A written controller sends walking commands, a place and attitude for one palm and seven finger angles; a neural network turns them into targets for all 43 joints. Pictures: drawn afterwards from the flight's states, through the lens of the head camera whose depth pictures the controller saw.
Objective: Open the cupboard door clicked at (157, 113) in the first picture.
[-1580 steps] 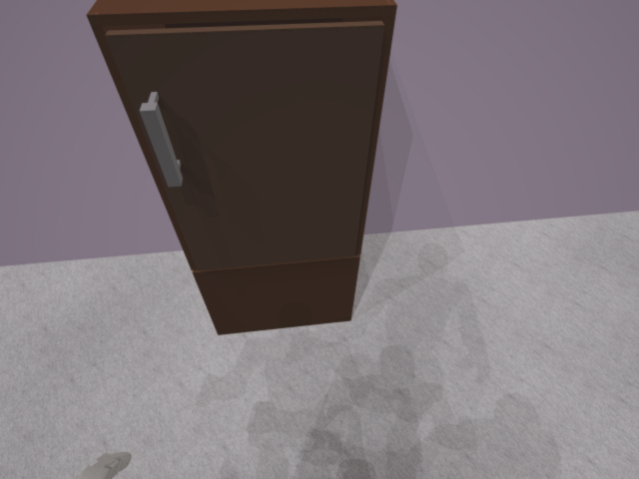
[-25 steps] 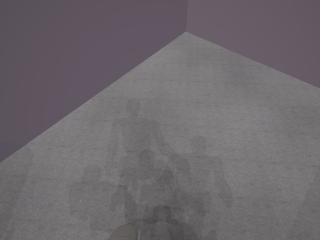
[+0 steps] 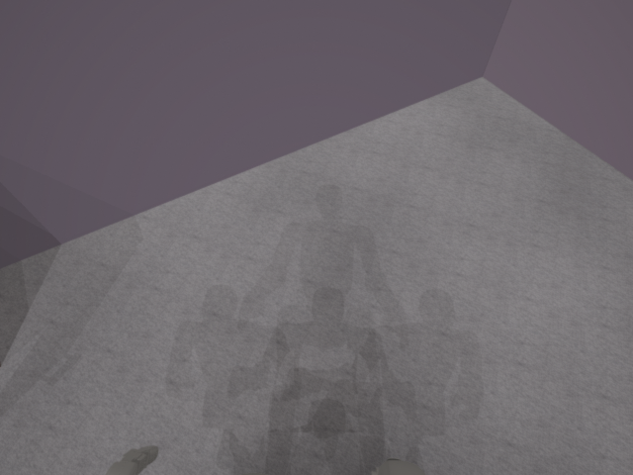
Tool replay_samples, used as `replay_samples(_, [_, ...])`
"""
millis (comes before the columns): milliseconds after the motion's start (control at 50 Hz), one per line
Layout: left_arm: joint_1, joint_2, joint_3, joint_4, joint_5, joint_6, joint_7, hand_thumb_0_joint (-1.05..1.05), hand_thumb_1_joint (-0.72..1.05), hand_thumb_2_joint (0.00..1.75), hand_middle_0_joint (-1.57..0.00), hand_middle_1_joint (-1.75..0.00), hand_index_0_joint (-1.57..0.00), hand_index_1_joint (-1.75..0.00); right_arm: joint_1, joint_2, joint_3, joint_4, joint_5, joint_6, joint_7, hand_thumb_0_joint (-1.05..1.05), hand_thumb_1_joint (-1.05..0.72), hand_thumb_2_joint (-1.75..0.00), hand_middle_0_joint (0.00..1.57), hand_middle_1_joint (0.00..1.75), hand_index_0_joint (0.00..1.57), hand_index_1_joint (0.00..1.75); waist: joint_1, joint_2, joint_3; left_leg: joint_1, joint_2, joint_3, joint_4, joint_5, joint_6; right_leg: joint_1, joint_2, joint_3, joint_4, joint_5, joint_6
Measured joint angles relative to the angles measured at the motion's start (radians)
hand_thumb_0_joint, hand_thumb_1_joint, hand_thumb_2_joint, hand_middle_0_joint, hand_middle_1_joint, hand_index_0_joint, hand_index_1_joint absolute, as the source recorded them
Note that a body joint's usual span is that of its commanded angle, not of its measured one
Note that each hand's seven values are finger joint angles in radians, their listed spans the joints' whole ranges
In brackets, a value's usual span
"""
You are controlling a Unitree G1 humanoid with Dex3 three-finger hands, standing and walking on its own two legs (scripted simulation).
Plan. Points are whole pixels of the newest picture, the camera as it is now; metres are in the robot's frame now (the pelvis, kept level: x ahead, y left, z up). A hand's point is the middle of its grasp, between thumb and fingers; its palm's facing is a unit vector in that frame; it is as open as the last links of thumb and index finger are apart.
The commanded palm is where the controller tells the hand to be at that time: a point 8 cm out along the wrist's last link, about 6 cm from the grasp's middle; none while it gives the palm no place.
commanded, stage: turn to face it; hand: left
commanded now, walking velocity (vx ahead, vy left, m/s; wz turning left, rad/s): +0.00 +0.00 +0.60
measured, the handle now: out of the picture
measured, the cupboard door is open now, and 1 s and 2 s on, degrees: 44 44 44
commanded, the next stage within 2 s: take the last steps up to it in 1.92 s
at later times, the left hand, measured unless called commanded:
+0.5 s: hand out of the picture -0.02 +0.19 -0.18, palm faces +0.36 -0.90 -0.24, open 7.3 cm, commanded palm none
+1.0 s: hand out of the picture +0.00 +0.16 -0.14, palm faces +0.55 -0.78 -0.30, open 7.4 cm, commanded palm none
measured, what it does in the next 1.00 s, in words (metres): steps on the spot, turning left: right foot, then left foot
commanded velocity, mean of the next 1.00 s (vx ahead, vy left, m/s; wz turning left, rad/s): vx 0.00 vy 0.00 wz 0.60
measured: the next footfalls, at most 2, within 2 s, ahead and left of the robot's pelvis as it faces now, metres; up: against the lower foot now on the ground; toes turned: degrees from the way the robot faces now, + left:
right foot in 0.06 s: +0.04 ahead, -0.13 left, +0.00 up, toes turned +0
left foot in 0.50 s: +0.01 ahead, +0.10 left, +0.00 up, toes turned +26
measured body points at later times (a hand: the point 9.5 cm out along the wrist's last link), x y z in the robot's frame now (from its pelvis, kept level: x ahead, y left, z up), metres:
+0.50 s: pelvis +0.00 -0.02 -0.01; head +0.05 +0.01 +0.43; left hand -0.04 +0.24 -0.16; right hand +0.20 -0.23 -0.15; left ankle -0.03 +0.09 -0.74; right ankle +0.00 -0.13 -0.73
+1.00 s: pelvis +0.03 -0.06 +0.00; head +0.10 -0.06 +0.44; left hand -0.02 +0.20 -0.12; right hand +0.23 -0.24 -0.17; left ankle -0.07 +0.04 -0.65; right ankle +0.07 -0.15 -0.73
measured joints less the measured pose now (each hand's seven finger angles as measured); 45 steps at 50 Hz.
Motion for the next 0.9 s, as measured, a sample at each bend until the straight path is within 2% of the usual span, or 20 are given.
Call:
replay_samples(60, [-0.004, -0.009, -0.008, -0.017, -0.003, -0.019, 0.0, 0.01, 0.91, 0.9, -0.2, -0.3, -0.19, -0.3, 0.02, -0.008, -0.01, 0.004, 0.005, 0.009, 0.0, 0.0, -0.9, -0.9, 0.2, 0.3, 0.2, 0.3, -0.012, 0.015, -0.005, -0.037, -0.01, -0.033, 0.054, -0.022, -0.024, 0.101, 0.025, -0.018, -0.224, 0.082, -0.013])
replay_samples(80, [-0.006, -0.021, -0.01, -0.017, 0.001, -0.03, 0.003, 0.01, 0.91, 0.9, -0.2, -0.3, -0.19, -0.3, 0.021, -0.017, -0.017, 0.009, 0.01, 0.012, 0.0, 0.0, -0.9, -0.9, 0.2, 0.3, 0.2, 0.3, -0.013, 0.033, -0.001, -0.058, -0.008, -0.042, 0.102, -0.051, -0.023, 0.112, 0.032, -0.032, -0.244, 0.085, -0.04])
replay_samples(100, [-0.006, -0.033, -0.016, -0.017, 0.004, -0.038, 0.006, 0.01, 0.91, 0.9, -0.2, -0.3, -0.19, -0.3, 0.019, -0.026, -0.024, 0.015, 0.013, 0.017, -0.001, 0.0, -0.9, -0.9, 0.2, 0.3, 0.2, 0.3, -0.018, 0.047, 0.006, -0.089, -0.013, -0.043, 0.194, -0.138, -0.024, 0.114, 0.031, -0.047, -0.234, 0.08, -0.066])
replay_samples(140, [-0.001, -0.054, -0.028, -0.018, 0.005, -0.045, 0.012, 0.01, 0.91, 0.9, -0.2, -0.3, -0.2, -0.3, 0.019, -0.039, -0.033, 0.024, 0.012, 0.026, -0.001, 0.0, -0.91, -0.9, 0.2, 0.3, 0.2, 0.3, -0.027, 0.052, 0.016, -0.154, -0.028, -0.017, 0.415, -0.237, -0.028, 0.135, 0.01, -0.076, -0.236, 0.074, -0.094])
replay_samples(180, [0.013, -0.069, -0.034, -0.018, 0.003, -0.044, 0.017, 0.01, 0.91, 0.9, -0.2, -0.3, -0.2, -0.3, 0.014, -0.046, -0.035, 0.034, 0.011, 0.034, 0.004, 0.0, -0.91, -0.9, 0.2, 0.3, 0.2, 0.3, -0.029, 0.043, 0.021, -0.199, -0.019, 0.02, 0.582, -0.227, -0.041, 0.165, -0.007, -0.098, -0.269, 0.084, -0.101])
replay_samples(220, [0.028, -0.079, -0.038, -0.015, 0.002, -0.042, 0.019, 0.01, 0.91, 0.9, -0.2, -0.3, -0.2, -0.3, 0.007, -0.046, -0.036, 0.037, 0.011, 0.04, 0.01, 0.0, -0.91, -0.9, 0.2, 0.3, 0.2, 0.3, -0.033, 0.03, 0.022, -0.219, -0.001, 0.045, 0.652, -0.191, -0.054, 0.192, -0.02, -0.122, -0.305, 0.099, -0.101])
replay_samples(280, [0.046, -0.087, -0.043, -0.008, 0.003, -0.042, 0.019, 0.01, 0.91, 0.9, -0.2, -0.3, -0.2, -0.3, -0.004, -0.041, -0.032, 0.036, 0.012, 0.044, 0.017, 0.0, -0.91, -0.9, 0.2, 0.3, 0.2, 0.3, -0.035, 0.01, 0.024, -0.212, 0.025, 0.067, 0.614, -0.162, -0.066, 0.221, -0.035, -0.165, -0.343, 0.111, -0.101])
replay_samples(340, [0.056, -0.079, -0.034, -0.005, 0.006, -0.044, 0.022, 0.01, 0.92, 0.9, -0.21, -0.3, -0.2, -0.3, -0.018, -0.034, -0.027, 0.035, 0.013, 0.045, 0.02, 0.0, -0.91, -0.9, 0.2, 0.3, 0.2, 0.3, -0.025, -0.007, 0.029, -0.174, 0.043, 0.09, 0.494, -0.168, -0.069, 0.234, -0.049, -0.209, -0.345, 0.104, -0.099])
replay_samples(420, [0.065, -0.054, -0.023, 0.001, 0.013, -0.043, 0.016, 0.01, 0.92, 0.9, -0.21, -0.3, -0.2, -0.3, -0.048, -0.026, -0.019, 0.023, 0.014, 0.037, 0.022, 0.0, -0.91, -0.9, 0.2, 0.3, 0.2, 0.3, -0.002, -0.031, 0.038, -0.101, 0.046, 0.133, 0.298, -0.18, -0.054, 0.227, -0.075, -0.264, -0.294, 0.07, -0.088])
replay_samples(460, [0.075, -0.038, -0.015, 0.007, 0.011, -0.04, 0.012, 0.01, 0.92, 0.9, -0.21, -0.3, -0.2, -0.3, -0.059, -0.022, -0.015, 0.009, 0.014, 0.027, 0.023, 0.0, -0.91, -0.9, 0.2, 0.3, 0.2, 0.3, 0.004, -0.043, 0.037, -0.051, 0.037, 0.152, 0.182, -0.132, -0.042, 0.213, -0.093, -0.289, -0.243, 0.04, -0.076])
replay_samples(480, [0.084, -0.029, -0.011, 0.009, 0.008, -0.037, 0.01, 0.01, 0.92, 0.9, -0.21, -0.3, -0.2, -0.3, -0.061, -0.024, -0.013, -0.001, 0.013, 0.019, 0.025, 0.0, -0.91, -0.9, 0.2, 0.3, 0.2, 0.3, 0.006, -0.046, 0.03, -0.018, 0.033, 0.158, 0.11, -0.07, -0.031, 0.198, -0.103, -0.299, -0.202, 0.017, -0.068])
replay_samples(500, [0.089, -0.02, -0.007, 0.012, 0.003, -0.03, 0.007, 0.01, 0.91, 0.9, -0.21, -0.3, -0.2, -0.3, -0.062, -0.025, -0.014, -0.011, 0.01, 0.007, 0.025, 0.0, -0.91, -0.9, 0.2, 0.3, 0.2, 0.3, 0.003, -0.048, 0.022, -0.018, 0.028, 0.149, 0.089, -0.011, -0.003, 0.166, -0.112, -0.287, -0.133, -0.008, -0.053])
replay_samples(540, [0.074, 0.004, 0.0, 0.025, 0.001, -0.002, 0.009, 0.01, 0.91, 0.9, -0.21, -0.3, -0.2, -0.3, -0.07, -0.014, -0.011, -0.021, 0.007, -0.008, 0.019, 0.0, -0.91, -0.9, 0.2, 0.3, 0.2, 0.3, 0.011, -0.072, 0.03, -0.043, 0.008, 0.141, 0.14, -0.048, 0.035, 0.081, -0.099, -0.175, 0.054, -0.114, -0.032])
replay_samples(600, [0.051, 0.015, 0.009, 0.038, 0.004, 0.02, 0.01, 0.01, 0.91, 0.9, -0.2, -0.3, -0.2, -0.3, -0.056, -0.006, -0.002, -0.027, 0.004, -0.014, 0.004, 0.0, -0.91, -0.9, 0.2, 0.3, 0.2, 0.3, 0.013, -0.065, 0.02, -0.038, 0.001, 0.114, 0.113, -0.063, 0.044, -0.019, -0.058, -0.075, 0.234, -0.098, -0.017])
replay_samples(660, [0.032, 0.012, 0.01, 0.028, 0.006, 0.017, 0.002, 0.01, 0.91, 0.9, -0.2, -0.3, -0.19, -0.3, -0.04, -0.005, 0.002, -0.021, 0.003, -0.013, -0.005, 0.0, -0.91, -0.9, 0.2, 0.3, 0.2, 0.3, 0.014, -0.044, 0.01, -0.021, -0.004, 0.085, 0.045, -0.02, 0.038, -0.071, -0.04, -0.025, 0.276, -0.018, -0.007])
replay_samples(760, [0.008, 0.003, 0.004, 0.002, 0.003, 0.006, 0.001, 0.01, 0.91, 0.9, -0.2, -0.3, -0.19, -0.3, -0.01, 0.001, 0.004, -0.007, 0.001, -0.012, -0.004, 0.0, -0.9, -0.9, 0.2, 0.3, 0.2, 0.3, 0.004, -0.017, 0.001, -0.009, -0.009, 0.035, -0.011, 0.017, 0.027, -0.053, -0.017, 0.003, 0.135, 0.001, 0.001])
replay_samples(820, [-0.007, -0.008, -0.003, -0.011, 0.0, 0.0, 0.001, 0.01, 0.91, 0.9, -0.2, -0.3, -0.19, -0.3, 0.005, 0.0, -0.001, -0.001, -0.001, -0.004, -0.001, 0.0, -0.9, -0.9, 0.2, 0.3, 0.2, 0.3, -0.009, 0.002, 0.001, -0.023, -0.011, 0.0, 0.003, 0.014, 0.01, 0.006, 0.007, -0.002, -0.015, -0.004, -0.002])
replay_samples(860, [-0.011, -0.017, -0.008, -0.021, -0.003, -0.011, 0.001, 0.01, 0.91, 0.9, -0.2, -0.3, -0.19, -0.3, 0.013, -0.003, -0.007, 0.004, 0.002, 0.004, -0.001, 0.0, -0.9, -0.9, 0.2, 0.3, 0.2, 0.3, -0.015, 0.014, -0.002, -0.042, -0.016, -0.023, 0.035, 0.001, -0.005, 0.068, 0.026, -0.013, -0.153, 0.05, -0.007])
replay_samples(880, [-0.007, -0.02, -0.011, -0.027, -0.003, -0.02, 0.001, 0.01, 0.91, 0.9, -0.2, -0.3, -0.19, -0.3, 0.019, -0.006, -0.011, 0.005, 0.005, 0.008, -0.001, 0.0, -0.9, -0.9, 0.2, 0.3, 0.2, 0.3, -0.015, 0.016, -0.007, -0.057, -0.022, -0.032, 0.061, -0.012, -0.014, 0.106, 0.029, -0.02, -0.237, 0.092, -0.017])
replay_samples(900, [-0.009, -0.032, -0.012, -0.026, 0.001, -0.03, 0.005, 0.01, 0.91, 0.9, -0.2, -0.3, -0.19, -0.3, 0.017, -0.013, -0.018, 0.011, 0.01, 0.012, -0.001, 0.0, -0.9, -0.9, 0.2, 0.3, 0.2, 0.3, -0.015, 0.032, -0.001, -0.076, -0.022, -0.042, 0.115, -0.064, -0.017, 0.113, 0.035, -0.034, -0.245, 0.099, -0.043])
